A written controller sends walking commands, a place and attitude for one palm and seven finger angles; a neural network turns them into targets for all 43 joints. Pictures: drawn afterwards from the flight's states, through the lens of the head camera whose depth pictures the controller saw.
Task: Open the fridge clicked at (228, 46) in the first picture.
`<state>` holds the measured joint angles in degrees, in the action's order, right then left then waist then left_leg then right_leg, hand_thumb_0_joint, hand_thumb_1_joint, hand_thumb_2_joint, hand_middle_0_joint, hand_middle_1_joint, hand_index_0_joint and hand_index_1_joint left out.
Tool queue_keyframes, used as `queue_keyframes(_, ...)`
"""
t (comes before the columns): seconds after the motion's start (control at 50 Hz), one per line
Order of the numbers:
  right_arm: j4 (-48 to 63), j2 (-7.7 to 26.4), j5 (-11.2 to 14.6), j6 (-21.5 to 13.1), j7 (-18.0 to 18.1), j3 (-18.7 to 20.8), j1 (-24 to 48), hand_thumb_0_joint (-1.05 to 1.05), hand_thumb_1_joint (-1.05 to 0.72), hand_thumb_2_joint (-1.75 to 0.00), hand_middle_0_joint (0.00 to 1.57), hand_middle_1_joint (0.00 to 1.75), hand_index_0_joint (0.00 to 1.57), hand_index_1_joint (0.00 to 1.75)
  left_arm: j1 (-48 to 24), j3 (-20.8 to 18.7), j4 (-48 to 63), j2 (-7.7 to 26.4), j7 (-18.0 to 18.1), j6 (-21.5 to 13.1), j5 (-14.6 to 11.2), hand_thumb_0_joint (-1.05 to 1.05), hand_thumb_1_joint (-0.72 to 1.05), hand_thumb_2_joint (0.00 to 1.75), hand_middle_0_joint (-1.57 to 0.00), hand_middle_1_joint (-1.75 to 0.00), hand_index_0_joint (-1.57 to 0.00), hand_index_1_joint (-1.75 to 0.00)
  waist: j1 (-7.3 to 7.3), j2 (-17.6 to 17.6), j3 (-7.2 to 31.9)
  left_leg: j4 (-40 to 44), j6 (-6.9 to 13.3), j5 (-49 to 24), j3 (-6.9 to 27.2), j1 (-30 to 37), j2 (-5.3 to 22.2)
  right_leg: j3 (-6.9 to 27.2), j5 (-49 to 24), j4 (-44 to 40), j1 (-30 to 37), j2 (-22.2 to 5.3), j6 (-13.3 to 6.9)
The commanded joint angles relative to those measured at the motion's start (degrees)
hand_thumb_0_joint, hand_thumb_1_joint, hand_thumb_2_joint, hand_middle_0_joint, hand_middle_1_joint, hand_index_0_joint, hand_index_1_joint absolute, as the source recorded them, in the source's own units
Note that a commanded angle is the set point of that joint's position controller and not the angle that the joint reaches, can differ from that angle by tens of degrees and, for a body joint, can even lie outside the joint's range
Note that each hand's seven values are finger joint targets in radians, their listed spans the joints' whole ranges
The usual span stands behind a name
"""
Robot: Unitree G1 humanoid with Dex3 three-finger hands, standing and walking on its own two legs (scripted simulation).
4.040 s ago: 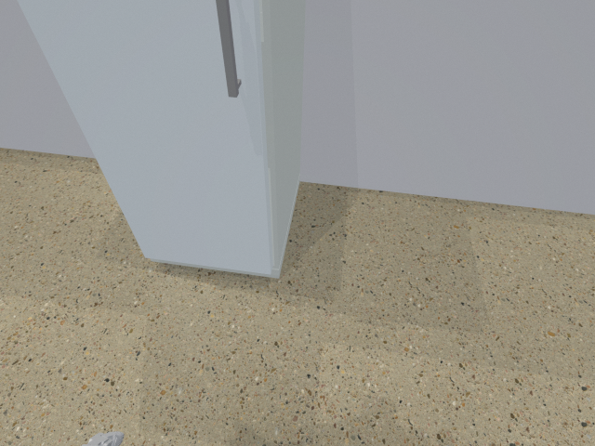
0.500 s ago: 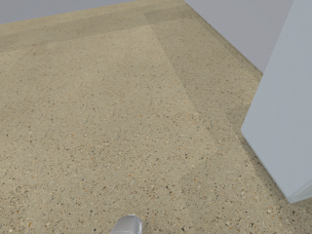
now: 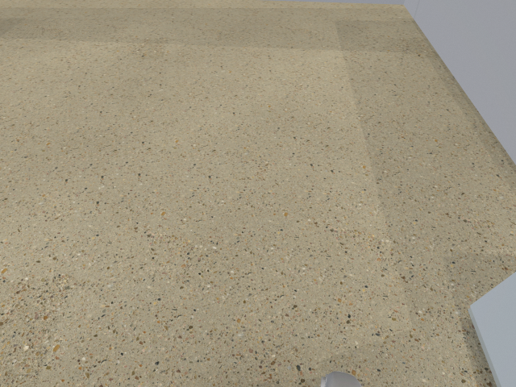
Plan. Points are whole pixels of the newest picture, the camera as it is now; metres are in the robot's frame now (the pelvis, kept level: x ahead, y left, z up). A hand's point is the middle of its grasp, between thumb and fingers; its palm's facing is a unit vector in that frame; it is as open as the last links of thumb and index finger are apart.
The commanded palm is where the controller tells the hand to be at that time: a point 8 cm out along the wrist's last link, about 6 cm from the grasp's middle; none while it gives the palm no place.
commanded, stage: walk to a spot facing it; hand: right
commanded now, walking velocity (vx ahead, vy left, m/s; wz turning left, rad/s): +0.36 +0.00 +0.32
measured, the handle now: out of the picture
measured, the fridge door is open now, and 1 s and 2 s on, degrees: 0 0 0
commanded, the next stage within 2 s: turn to face it in 0.82 s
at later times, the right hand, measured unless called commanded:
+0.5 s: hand (415, 346) +0.25 -0.28 -0.17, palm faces -0.15 +0.97 -0.17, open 7.4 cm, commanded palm none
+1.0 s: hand (331, 237) +0.48 -0.13 -0.15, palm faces -0.51 +0.82 -0.24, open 7.4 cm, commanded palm none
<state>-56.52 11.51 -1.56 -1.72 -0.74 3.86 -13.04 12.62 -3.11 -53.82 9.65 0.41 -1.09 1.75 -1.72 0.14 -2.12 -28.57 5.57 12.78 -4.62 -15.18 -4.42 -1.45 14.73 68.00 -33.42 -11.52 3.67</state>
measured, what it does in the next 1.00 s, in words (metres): walks ahead, turning left: right foot, then left foot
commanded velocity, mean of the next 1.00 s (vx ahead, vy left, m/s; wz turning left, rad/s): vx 0.10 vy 0.00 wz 0.44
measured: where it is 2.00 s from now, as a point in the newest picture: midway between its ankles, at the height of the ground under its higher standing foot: outside the picture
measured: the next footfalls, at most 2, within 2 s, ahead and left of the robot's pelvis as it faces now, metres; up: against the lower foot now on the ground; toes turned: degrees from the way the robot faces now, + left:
right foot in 0.26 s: +0.23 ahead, -0.16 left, +0.00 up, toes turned -2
left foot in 0.78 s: +0.29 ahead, +0.08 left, +0.00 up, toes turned +32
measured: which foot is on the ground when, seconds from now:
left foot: down 0.00-0.26, up 0.28-0.76, down 0.78-1.00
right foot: up 0.00-0.24, down 0.26-0.78, up 0.80-1.00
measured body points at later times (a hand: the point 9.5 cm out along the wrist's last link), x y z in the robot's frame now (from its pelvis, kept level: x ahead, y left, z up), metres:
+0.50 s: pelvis +0.19 -0.09 +0.01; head +0.22 -0.12 +0.46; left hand +0.19 +0.17 -0.11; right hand +0.26 -0.33 -0.16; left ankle +0.15 +0.06 -0.62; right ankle +0.19 -0.16 -0.73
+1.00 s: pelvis +0.27 -0.03 +0.00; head +0.30 +0.00 +0.45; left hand +0.19 +0.20 -0.16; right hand +0.50 -0.17 -0.13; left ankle +0.26 +0.06 -0.73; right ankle +0.35 -0.18 -0.66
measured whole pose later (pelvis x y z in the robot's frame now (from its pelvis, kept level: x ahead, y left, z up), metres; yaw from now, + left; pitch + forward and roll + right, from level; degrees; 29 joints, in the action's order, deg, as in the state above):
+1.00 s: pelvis +0.27 -0.03 +0.00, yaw +31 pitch +0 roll +0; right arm -52.3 10.5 -1.3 1.3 0.4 3.1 -6.9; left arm 12.1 -2.4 -53.9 10.7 1.3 2.3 1.3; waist -2.8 1.8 -4.4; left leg -31.1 3.7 13.4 -2.6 -17.7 -2.3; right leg -2.2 22.6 64.5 -29.9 -8.3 5.2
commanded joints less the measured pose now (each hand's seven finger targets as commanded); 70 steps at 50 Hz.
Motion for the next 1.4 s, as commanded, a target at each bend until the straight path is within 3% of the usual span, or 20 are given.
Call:
queue_keyframes(0.0, 3.0, 7.3, 0.3, -2.6, 0.4, 1.6, -3.0, 0.00, -0.90, -0.90, 0.20, 0.30, 0.20, 0.30, 2.2, -1.0, 2.8, 4.4, -0.9, -0.2, 0.3, 0.00, 0.90, 0.90, -0.20, -0.30, -0.20, -0.30, 0.82, -6.1, -1.3, 17.0, 4.8, 0.9, 15.1, -3.5, 13.8, -1.0, -4.7, -8.6, -0.2, 1.2, 1.1)
queue_keyframes(0.14, 2.0, 8.4, 0.0, -2.2, 0.8, 1.7, -8.2, 0.00, -0.90, -0.90, 0.20, 0.30, 0.20, 0.30, -9.8, -0.5, 7.4, 4.3, -1.4, -2.0, -0.3, 0.00, 0.90, 0.90, -0.20, -0.30, -0.20, -0.30, 4.80, -6.2, -0.4, 11.9, 4.8, -8.1, 19.5, 4.7, 16.0, -2.8, -0.9, -29.3, 6.4, 5.9, -0.1)
queue_keyframes(0.2, 2.2, 8.5, 0.6, -1.6, 0.8, 2.1, -6.5, 0.00, -0.90, -0.90, 0.20, 0.30, 0.20, 0.30, -3.7, -1.1, 5.4, 6.8, -0.4, -2.9, -0.3, 0.00, 0.90, 0.90, -0.20, -0.30, -0.20, -0.30, 1.47, -5.1, 2.4, 2.8, 2.0, -12.2, 18.1, 1.3, 12.9, -4.1, -3.4, -41.5, 22.3, 7.9, -0.8)
queue_keyframes(0.22, 2.8, 6.4, 0.9, -1.6, 0.6, 2.0, -6.1, 0.00, -0.90, -0.90, 0.20, 0.30, 0.20, 0.30, 4.2, -2.0, 3.1, 10.7, 0.4, -3.5, 0.1, 0.00, 0.90, 0.90, -0.20, -0.30, -0.20, -0.30, -2.00, 0.8, 6.9, -9.2, -0.4, -10.9, 15.1, -6.7, 9.0, 1.8, -3.6, -45.3, 37.3, 2.2, -2.6)
queue_keyframes(0.24, 3.5, 3.0, 1.4, -1.6, -0.2, 1.5, -7.8, 0.00, -0.90, -0.90, 0.20, 0.30, 0.20, 0.30, 12.3, -3.6, 1.2, 17.9, 0.7, -3.5, 0.6, 0.00, 0.90, 0.90, -0.20, -0.30, -0.20, -0.30, -4.04, 18.1, 13.4, -27.6, -3.8, 14.0, 5.7, -19.4, 2.1, 20.2, -6.1, -47.2, 49.4, -15.3, -7.6)
queue_keyframes(0.26, 3.7, 5.1, 0.7, -1.6, 0.0, 1.8, -7.0, 0.00, -0.90, -0.90, 0.20, 0.30, 0.20, 0.30, 13.2, -2.9, 0.9, 17.0, 0.7, -2.8, 0.2, 0.00, 0.90, 0.90, -0.20, -0.30, -0.20, -0.30, -4.72, 17.6, 12.7, -38.6, -4.4, 20.8, 6.4, -23.0, 3.6, 24.5, 1.5, -51.8, 45.9, -20.3, -10.5)
queue_keyframes(0.32, 2.7, 3.6, -0.2, -0.5, -1.3, 2.5, -2.4, 0.00, -0.90, -0.90, 0.20, 0.30, 0.20, 0.30, 4.4, -0.8, 2.0, 8.6, 1.0, -3.3, -0.1, 0.00, 0.90, 0.90, -0.20, -0.30, -0.20, -0.30, -0.12, 6.6, -0.8, -44.8, -5.2, 7.7, 6.2, -23.3, 9.3, 11.3, -1.1, -55.5, 27.5, -13.2, -7.3)
queue_keyframes(0.4, 1.2, 0.8, -0.2, 2.2, -1.1, 2.4, -6.7, 0.00, -0.90, -0.90, 0.20, 0.30, 0.20, 0.30, 4.9, -0.1, 0.1, 5.9, 1.8, -3.9, -0.6, 0.00, 0.90, 0.90, -0.20, -0.30, -0.20, -0.30, 2.80, 8.3, 1.7, -45.0, -7.3, 1.9, 3.7, -18.9, 8.7, -5.4, -29.4, -51.1, 25.2, -8.0, -4.4)
queue_keyframes(0.62, 7.0, 0.4, -0.2, 3.5, -1.4, 1.4, 9.5, 0.00, -0.90, -0.90, 0.20, 0.30, 0.20, 0.30, 10.1, -1.6, -2.7, 8.5, 1.6, -1.5, 0.2, 0.00, 0.90, 0.90, -0.20, -0.30, -0.20, -0.30, -1.22, 10.3, -1.3, -19.6, -7.3, 3.7, -2.6, -17.8, 8.0, -13.4, -37.2, -45.8, 31.8, -9.7, -8.5)
queue_keyframes(0.68, 8.0, 1.8, -0.3, 2.9, -1.1, 1.5, 8.4, 0.00, -0.90, -0.90, 0.20, 0.30, 0.20, 0.30, 9.0, -2.3, -2.1, 10.2, 1.3, -0.8, 0.0, 0.00, 0.90, 0.90, -0.20, -0.30, -0.20, -0.30, 0.14, 10.9, 0.7, -13.2, -5.5, 5.6, -3.7, -11.8, 6.0, -14.4, -43.1, -40.3, 33.0, -11.2, -8.0)
queue_keyframes(0.72, 6.2, 5.0, -0.3, 1.6, -0.6, 2.1, -0.4, 0.00, -0.90, -0.90, 0.20, 0.30, 0.20, 0.30, 7.7, -2.6, -0.8, 11.6, 0.8, -0.5, -0.6, 0.00, 0.90, 0.90, -0.20, -0.30, -0.20, -0.30, 5.10, 6.7, 6.5, -2.4, -3.9, -1.9, -4.0, 3.4, 4.3, -16.6, -44.8, -25.0, 29.3, -9.9, -4.8)
queue_keyframes(0.74, 4.7, 10.8, -0.6, 0.7, 0.2, 3.1, -7.3, 0.00, -0.90, -0.90, 0.20, 0.30, 0.20, 0.30, 8.4, -2.2, 0.8, 9.7, 0.1, -0.2, -1.3, 0.00, 0.90, 0.90, -0.20, -0.30, -0.20, -0.30, 8.08, -5.8, 11.9, 0.0, -0.4, -21.2, 6.9, 20.9, 13.2, -17.4, -23.9, -9.7, 14.1, -6.4, -1.6)
queue_keyframes(0.76, 3.6, 16.4, 0.4, 0.5, 1.0, 4.2, -11.3, 0.00, -0.90, -0.90, 0.20, 0.30, 0.20, 0.30, 7.1, -1.4, 3.4, 6.2, 0.3, 0.1, -1.3, 0.00, 0.90, 0.90, -0.20, -0.30, -0.20, -0.30, 8.51, -16.0, 15.9, -0.2, 8.0, -53.2, 29.3, 29.0, 28.8, -13.2, 22.4, 8.1, -2.3, 4.6, 2.4)
queue_keyframes(0.8, 5.9, 15.8, 1.4, 1.7, 2.0, 4.1, -4.9, 0.00, -0.90, -0.90, 0.20, 0.30, 0.20, 0.30, 3.5, -1.2, 5.0, 6.4, 1.3, 0.9, -1.3, 0.00, 0.90, 0.90, -0.20, -0.30, -0.20, -0.30, 6.15, -11.0, 14.4, 3.4, 9.2, -38.8, 26.1, 22.5, 26.4, -0.2, 18.6, 11.1, -4.2, 2.6, 1.4)
queue_keyframes(0.88, 9.0, 10.0, 0.8, 1.7, 2.3, 2.3, 6.9, 0.00, -0.90, -0.90, 0.20, 0.30, 0.20, 0.30, 5.4, -1.0, 2.1, 6.2, 1.2, 3.0, -0.2, 0.00, 0.90, 0.90, -0.20, -0.30, -0.20, -0.30, -0.32, -4.9, 4.5, 8.0, 4.5, -26.6, 14.6, 1.6, 18.1, -0.9, 8.6, 0.6, 3.8, 1.6, 2.4)
queue_keyframes(1.1, 4.1, 6.3, 0.6, 1.0, 2.5, 0.2, 2.6, 0.00, -0.90, -0.90, 0.20, 0.30, 0.20, 0.30, 5.0, 0.9, -1.5, 3.0, 0.4, 1.4, -1.0, 0.00, 0.90, 0.90, -0.20, -0.30, -0.20, -0.30, 0.73, -8.0, 3.4, 6.6, 0.7, -10.1, 7.6, 0.0, 15.4, -2.7, -1.7, -35.2, 20.2, 7.8, -0.4)
queue_keyframes(1.14, 3.6, 4.4, 0.9, 1.9, 2.5, 0.1, 0.0, 0.00, -0.90, -0.90, 0.20, 0.30, 0.20, 0.30, 5.7, 0.2, -1.6, 6.7, 0.0, 0.9, -0.8, 0.00, 0.90, 0.90, -0.20, -0.30, -0.20, -0.30, 1.43, 3.8, 2.3, -1.3, -3.5, -0.7, 4.6, -4.3, 12.6, 5.4, -12.8, -43.0, 23.9, 2.3, -2.8)
queue_keyframes(1.18, 4.9, 2.2, 1.0, 2.4, 2.6, 0.0, -0.1, 0.00, -0.90, -0.90, 0.20, 0.30, 0.20, 0.30, 4.7, -0.8, -0.5, 11.1, 0.4, 1.1, 0.0, 0.00, 0.90, 0.90, -0.20, -0.30, -0.20, -0.30, 1.01, 19.4, -0.5, -15.3, -7.9, 15.1, -1.3, -8.1, 6.3, 22.1, -19.9, -52.1, 18.3, -8.8, -11.3)
queue_keyframes(1.24, 5.2, 3.7, 0.5, 2.5, 2.1, 1.1, 3.1, 0.00, -0.90, -0.90, 0.20, 0.30, 0.20, 0.30, 3.2, -1.1, 0.2, 10.3, 1.1, 1.1, 0.0, 0.00, 0.90, 0.90, -0.20, -0.30, -0.20, -0.30, 1.15, 11.4, -0.1, -30.9, -7.5, 16.3, 3.8, -12.4, 7.5, 20.5, -20.2, -51.6, 18.2, -6.2, -13.6)
queue_keyframes(1.38, 6.5, 2.6, 1.1, 2.5, 1.9, 1.2, 4.6, 0.00, -0.90, -0.90, 0.20, 0.30, 0.20, 0.30, 4.9, -2.9, 1.3, 12.5, 0.8, 1.7, -0.1, 0.00, 0.90, 0.90, -0.20, -0.30, -0.20, -0.30, -1.25, 8.4, 7.6, -23.0, -9.0, 15.0, 4.1, -11.8, 6.2, 19.5, -22.9, -48.0, 26.9, -2.4, -13.8)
